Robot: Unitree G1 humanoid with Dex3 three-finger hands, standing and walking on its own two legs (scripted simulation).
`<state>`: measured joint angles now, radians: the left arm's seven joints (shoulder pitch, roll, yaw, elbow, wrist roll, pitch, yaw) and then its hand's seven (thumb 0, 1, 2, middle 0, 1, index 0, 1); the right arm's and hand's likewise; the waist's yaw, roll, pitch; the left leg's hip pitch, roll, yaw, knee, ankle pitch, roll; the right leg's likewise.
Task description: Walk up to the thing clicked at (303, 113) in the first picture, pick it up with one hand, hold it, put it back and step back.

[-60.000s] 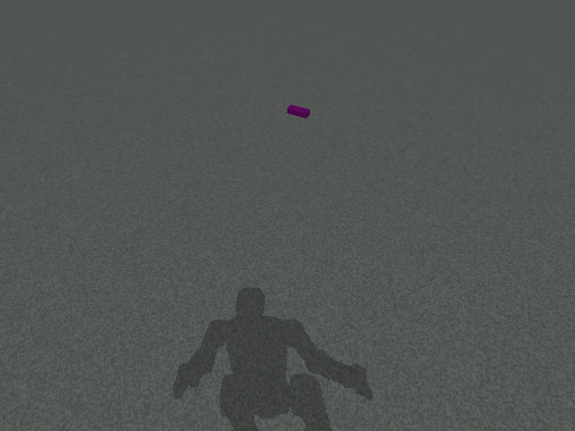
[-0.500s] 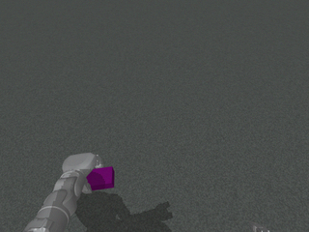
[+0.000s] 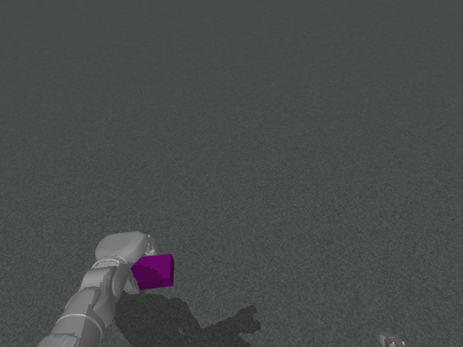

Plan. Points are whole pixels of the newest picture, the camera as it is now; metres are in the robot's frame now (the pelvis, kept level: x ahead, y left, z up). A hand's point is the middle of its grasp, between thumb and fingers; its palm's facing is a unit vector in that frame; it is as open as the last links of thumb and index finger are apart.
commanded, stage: hold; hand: left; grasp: from above
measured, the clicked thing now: (138, 273) +0.31 +0.22 -0.10
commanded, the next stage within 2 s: crouch in 1.02 s
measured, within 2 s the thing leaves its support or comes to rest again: neither
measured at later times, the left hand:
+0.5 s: hand (125, 279) +0.27 +0.22 -0.04, palm faces -0.46 -0.06 -0.89, open 8.3 cm
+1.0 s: hand (125, 276) +0.28 +0.22 -0.04, palm faces -0.47 -0.06 -0.88, open 8.3 cm
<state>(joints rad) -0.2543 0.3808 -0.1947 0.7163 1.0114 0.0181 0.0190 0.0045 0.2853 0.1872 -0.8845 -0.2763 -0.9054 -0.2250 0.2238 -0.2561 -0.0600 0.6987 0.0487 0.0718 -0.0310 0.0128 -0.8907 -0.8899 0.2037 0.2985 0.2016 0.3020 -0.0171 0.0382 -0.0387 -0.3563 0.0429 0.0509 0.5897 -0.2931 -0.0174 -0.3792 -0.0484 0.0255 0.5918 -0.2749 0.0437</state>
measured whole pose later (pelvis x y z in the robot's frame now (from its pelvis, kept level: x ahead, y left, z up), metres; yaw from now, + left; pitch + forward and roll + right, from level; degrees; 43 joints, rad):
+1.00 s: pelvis -0.01 +0.00 +0.01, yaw +0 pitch +1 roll +1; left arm -0.22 0.39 -0.20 0.62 1.00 0.01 -0.04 0.00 0.29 0.18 -0.88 -0.28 -0.90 -0.23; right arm 0.19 -0.25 -0.04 0.68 0.06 0.07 -0.05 0.01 -0.90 -0.89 0.20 0.30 0.20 0.30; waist 0.01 0.04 0.00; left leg -0.27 0.04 0.05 0.49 -0.23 -0.02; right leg -0.29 -0.05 0.03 0.50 -0.22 0.04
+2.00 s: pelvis -0.05 +0.01 -0.20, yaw +0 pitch +32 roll -3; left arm -0.71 0.48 -0.01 1.26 1.18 -0.07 0.38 0.00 0.26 0.27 -0.85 -0.32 -0.87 -0.29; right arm 0.24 -0.24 -0.06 0.76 -0.06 0.00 -0.01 0.01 -0.89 -0.89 0.20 0.30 0.20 0.30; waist -0.17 0.04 -0.19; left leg -1.59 0.05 -0.03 1.63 -0.61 0.00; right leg -1.57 -0.04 0.02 1.57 -0.57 0.06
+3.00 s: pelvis -0.08 +0.01 -0.41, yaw -4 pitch +36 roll -8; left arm -1.05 0.82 0.14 1.50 1.34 -0.23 0.36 0.00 0.28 0.20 -0.88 -0.28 -0.90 -0.25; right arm 0.20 -0.27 0.06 0.74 -0.15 -0.04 0.14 0.00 -0.91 -0.90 0.21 0.30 0.20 0.30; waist -0.30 -0.01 -0.03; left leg -2.28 0.01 -0.14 2.33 -0.68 -0.01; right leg -2.20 -0.02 -0.01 2.23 -0.66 0.07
